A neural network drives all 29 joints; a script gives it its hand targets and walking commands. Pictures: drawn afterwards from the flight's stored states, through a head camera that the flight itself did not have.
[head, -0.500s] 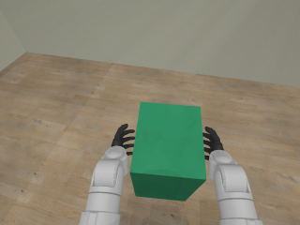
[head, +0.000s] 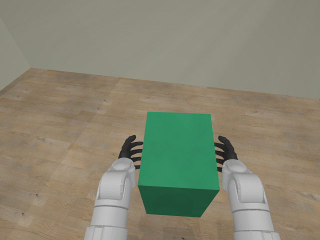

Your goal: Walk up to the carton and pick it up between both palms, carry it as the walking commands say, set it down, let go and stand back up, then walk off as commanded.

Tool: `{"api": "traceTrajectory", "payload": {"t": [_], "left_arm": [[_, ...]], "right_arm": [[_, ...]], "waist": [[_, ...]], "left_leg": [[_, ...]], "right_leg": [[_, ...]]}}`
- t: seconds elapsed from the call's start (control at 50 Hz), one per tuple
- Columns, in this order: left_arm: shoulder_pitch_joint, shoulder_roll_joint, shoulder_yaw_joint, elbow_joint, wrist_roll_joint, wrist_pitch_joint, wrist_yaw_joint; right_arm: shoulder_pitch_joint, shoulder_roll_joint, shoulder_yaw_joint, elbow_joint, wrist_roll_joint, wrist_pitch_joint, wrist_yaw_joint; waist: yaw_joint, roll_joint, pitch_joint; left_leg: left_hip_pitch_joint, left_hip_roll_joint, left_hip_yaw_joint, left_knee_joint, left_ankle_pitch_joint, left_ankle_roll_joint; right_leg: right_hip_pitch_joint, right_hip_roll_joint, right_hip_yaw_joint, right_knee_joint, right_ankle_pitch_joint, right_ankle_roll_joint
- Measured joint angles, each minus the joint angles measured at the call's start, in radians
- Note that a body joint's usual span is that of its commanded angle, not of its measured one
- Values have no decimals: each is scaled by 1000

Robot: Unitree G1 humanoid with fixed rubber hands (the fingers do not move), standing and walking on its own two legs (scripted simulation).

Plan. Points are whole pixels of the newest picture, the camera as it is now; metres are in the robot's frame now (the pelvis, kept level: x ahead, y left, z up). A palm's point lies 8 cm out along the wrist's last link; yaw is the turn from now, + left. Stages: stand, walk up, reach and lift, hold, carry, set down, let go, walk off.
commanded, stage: carry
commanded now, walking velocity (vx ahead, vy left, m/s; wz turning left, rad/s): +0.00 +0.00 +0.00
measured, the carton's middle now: (175, 168) +0.32 -0.01 -0.02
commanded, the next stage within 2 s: hold in 1.46 s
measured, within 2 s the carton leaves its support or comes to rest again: neither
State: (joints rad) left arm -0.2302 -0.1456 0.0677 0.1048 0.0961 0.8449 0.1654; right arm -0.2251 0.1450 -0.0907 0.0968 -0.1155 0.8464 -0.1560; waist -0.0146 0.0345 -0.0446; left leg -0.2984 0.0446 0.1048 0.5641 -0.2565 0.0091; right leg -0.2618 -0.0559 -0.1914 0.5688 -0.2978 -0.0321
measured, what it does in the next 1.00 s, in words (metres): stands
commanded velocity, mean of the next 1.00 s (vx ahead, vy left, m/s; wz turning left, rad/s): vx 0.00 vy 0.00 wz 0.00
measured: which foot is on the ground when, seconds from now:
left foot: down 0.00-1.00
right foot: down 0.00-1.00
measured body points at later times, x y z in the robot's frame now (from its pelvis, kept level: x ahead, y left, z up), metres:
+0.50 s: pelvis -0.01 +0.00 +0.00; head -0.04 -0.01 +0.45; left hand +0.29 +0.12 +0.05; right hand +0.28 -0.14 +0.04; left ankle +0.03 +0.11 -0.73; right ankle +0.01 -0.09 -0.73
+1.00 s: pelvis -0.02 -0.01 +0.00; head -0.03 -0.03 +0.45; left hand +0.29 +0.11 +0.04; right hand +0.28 -0.14 +0.03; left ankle +0.03 +0.11 -0.73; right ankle +0.01 -0.09 -0.73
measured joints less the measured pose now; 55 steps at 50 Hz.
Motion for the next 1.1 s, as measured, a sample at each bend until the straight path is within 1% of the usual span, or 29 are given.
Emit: {"api": "traceTrajectory", "payload": {"t": [0.08, 0.16, 0.2, 0.24, 0.34, 0.36, 0.4, 0.44, 0.5, 0.52, 0.56, 0.6, 0.62, 0.64, 0.66, 0.72, 0.76, 0.78, 0.84, 0.9, 0.94, 1.06, 1.1], "left_arm": [[-13, -3, 19, 17, 11, -10, -12], [-26, -5, 26, 51, 17, -15, -12], [-15, -3, 17, 8, -7, -7, 2], [-6, -1, 7, -17, -13, -15, 7], [0, 0, -1, -49, -29, -3, 16], [-5, -1, -1, -39, -13, -8, 6], [-23, -5, 10, 21, 18, -22, -8], [-29, -6, 14, 48, 20, -12, -6], [-20, -4, 11, 48, 18, -6, -6], [-15, -3, 10, 34, 4, 1, 1], [-10, -2, 3, 27, 3, -5, 0], [-6, -1, 0, -19, -16, 12, 9], [-3, -1, -2, -45, -20, 17, 10], [-6, -1, 1, -48, -14, 14, 5], [-13, -3, 9, -34, -5, 7, -1], [-39, -9, 31, 72, 35, -20, -20], [-22, -5, 20, 69, 23, -11, -13], [-12, -2, 13, 48, 8, -4, -5], [-10, -2, 11, 22, -6, 0, 4], [-30, -6, 21, 50, 16, -19, -7], [-31, -7, 21, 39, 7, -19, -4], [-14, -3, 15, 13, -5, -27, -5], [-16, -3, 15, 42, 11, -41, -11]], "right_arm": [[-10, 2, 3, 22, -13, -15, 4], [-20, 4, -11, 56, -28, -23, 13], [-11, 2, -4, 16, -9, -16, 5], [-5, 1, 0, -9, -2, -24, 4], [-5, 1, -1, -48, 14, -3, -5], [-7, 1, -1, -39, -2, -9, 4], [-16, 3, -11, 21, -32, -30, 20], [-10, 2, -13, 48, -34, -32, 21], [4, -1, -5, 53, -24, -33, 17], [9, -2, -5, 36, -6, -22, 6], [9, -2, -4, 21, -5, -18, 5], [8, -1, -2, -26, 18, 6, -10], [6, -1, 2, -49, 23, 13, -14], [0, 0, 4, -50, 14, 11, -10], [-11, 2, 0, -34, 2, 6, -3], [-40, 9, -27, 73, -43, -20, 20], [-23, 5, -18, 68, -35, -11, 16], [-11, 2, -11, 48, -21, -5, 10], [-5, 1, -8, 27, -5, -8, 3], [-18, 4, -16, 53, -29, -33, 16], [-13, 3, -14, 36, -21, -32, 11], [-4, 1, 0, 2, -4, -24, -5], [-12, 2, -6, 37, -29, -38, 11]], "waist": [[8, -6, 1], [14, -20, 4], [18, -25, 19], [20, -27, 24], [12, -13, 14], [11, -12, 9], [8, -10, -9], [9, -12, -21], [7, -16, -23], [5, -16, -19], [1, -14, -16], [-3, -14, -3], [-3, -17, 4], [-1, -21, 6], [2, -24, 5], [4, -20, -18], [5, -11, -18], [5, -7, -10], [9, 1, 6], [11, 4, 7], [12, 5, 10], [8, -16, 10], [7, -25, -2]], "left_leg": [[-14, 1, 1, -9, 13, 1], [-15, -2, 1, -12, 19, 1], [-16, -1, 3, -5, 17, 0], [-17, 1, 5, -3, 18, 0], [-20, 6, 4, -5, 22, 0], [-21, 6, 3, -7, 24, 0], [-21, 5, 3, -11, 27, 0], [-20, 6, 3, -7, 25, -1], [-11, 7, 6, -8, 23, -3], [-10, 7, 6, -7, 24, -3], [-13, 8, 2, -8, 27, -3], [-20, 7, -2, -8, 32, -4], [-23, 7, -1, -10, 36, -4], [-26, 6, 0, -14, 40, -5], [-27, 7, 3, -17, 43, -5], [-34, 9, 2, -18, 46, -5], [-31, 8, 0, -14, 42, -5], [-28, 8, -1, -12, 41, -5], [-27, 7, 1, -13, 43, -6], [-34, 6, 0, -19, 50, -6], [-38, 7, -2, -18, 50, -7], [-34, 14, -5, -16, 47, -15], [-32, 16, -4, -19, 47, -17]], "right_leg": [[-15, 1, -1, -9, 13, -2], [-19, -3, -2, -2, 13, -3], [-22, -3, 0, 7, 10, -4], [-25, -3, 2, 11, 10, -5], [-23, 3, 0, -2, 20, -7], [-23, 4, -1, -5, 22, -7], [-23, 3, -2, -8, 24, -7], [-22, 3, -2, -4, 22, -7], [-16, 4, 1, -2, 20, -8], [-15, 3, 1, 0, 20, -8], [-15, 4, -3, -4, 23, -10], [-20, 3, -7, -4, 27, -11], [-25, 3, -7, -3, 29, -12], [-31, 2, -5, -2, 31, -13], [-35, 2, -3, -1, 33, -14], [-40, 4, -5, -4, 35, -15], [-36, 3, -7, -2, 32, -15], [-32, 3, -7, 0, 30, -15], [-34, 1, -5, 4, 30, -15], [-43, 0, -7, 5, 33, -16], [-46, 0, -9, 5, 32, -18], [-40, 7, -12, 3, 30, -24], [-39, 9, -12, 0, 29, -25]]}}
